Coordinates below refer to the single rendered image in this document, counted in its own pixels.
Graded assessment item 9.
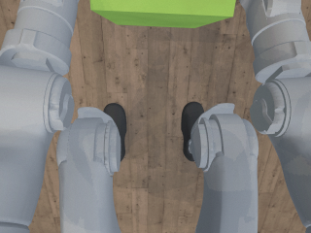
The carton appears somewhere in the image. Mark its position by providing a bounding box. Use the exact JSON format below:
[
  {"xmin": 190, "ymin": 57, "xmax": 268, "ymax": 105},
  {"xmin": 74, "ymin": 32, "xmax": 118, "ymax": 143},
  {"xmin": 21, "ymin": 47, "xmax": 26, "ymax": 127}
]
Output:
[{"xmin": 89, "ymin": 0, "xmax": 236, "ymax": 28}]

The left robot foot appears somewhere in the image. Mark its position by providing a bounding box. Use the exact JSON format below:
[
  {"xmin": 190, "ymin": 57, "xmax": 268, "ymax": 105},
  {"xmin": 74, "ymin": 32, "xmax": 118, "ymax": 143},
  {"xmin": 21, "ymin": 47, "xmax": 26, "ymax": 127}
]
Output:
[{"xmin": 103, "ymin": 103, "xmax": 127, "ymax": 161}]

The right robot upper arm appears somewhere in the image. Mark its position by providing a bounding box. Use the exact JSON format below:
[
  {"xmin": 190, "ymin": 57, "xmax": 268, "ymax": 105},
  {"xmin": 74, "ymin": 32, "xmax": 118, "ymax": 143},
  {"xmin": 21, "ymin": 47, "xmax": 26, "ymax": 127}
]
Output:
[{"xmin": 250, "ymin": 77, "xmax": 311, "ymax": 233}]

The left robot upper arm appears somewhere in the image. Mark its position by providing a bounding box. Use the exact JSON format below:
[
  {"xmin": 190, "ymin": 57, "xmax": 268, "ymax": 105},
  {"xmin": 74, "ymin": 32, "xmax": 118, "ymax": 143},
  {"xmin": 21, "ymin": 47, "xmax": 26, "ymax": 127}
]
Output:
[{"xmin": 0, "ymin": 65, "xmax": 75, "ymax": 233}]

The left robot forearm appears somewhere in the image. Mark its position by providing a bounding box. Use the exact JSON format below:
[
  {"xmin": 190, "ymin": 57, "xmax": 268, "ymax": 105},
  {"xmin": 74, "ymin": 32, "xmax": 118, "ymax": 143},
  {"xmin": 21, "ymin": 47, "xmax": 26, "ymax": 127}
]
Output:
[{"xmin": 0, "ymin": 0, "xmax": 80, "ymax": 76}]

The right robot forearm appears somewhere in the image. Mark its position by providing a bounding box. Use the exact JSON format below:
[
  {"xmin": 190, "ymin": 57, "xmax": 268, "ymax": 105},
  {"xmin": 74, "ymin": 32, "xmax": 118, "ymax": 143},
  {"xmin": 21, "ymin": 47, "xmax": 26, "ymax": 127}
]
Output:
[{"xmin": 239, "ymin": 0, "xmax": 311, "ymax": 83}]

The robot right shin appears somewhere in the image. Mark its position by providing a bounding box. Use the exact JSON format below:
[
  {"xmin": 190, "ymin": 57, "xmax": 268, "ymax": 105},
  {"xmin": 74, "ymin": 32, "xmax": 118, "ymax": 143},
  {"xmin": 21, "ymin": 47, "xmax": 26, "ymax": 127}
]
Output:
[{"xmin": 189, "ymin": 103, "xmax": 259, "ymax": 160}]

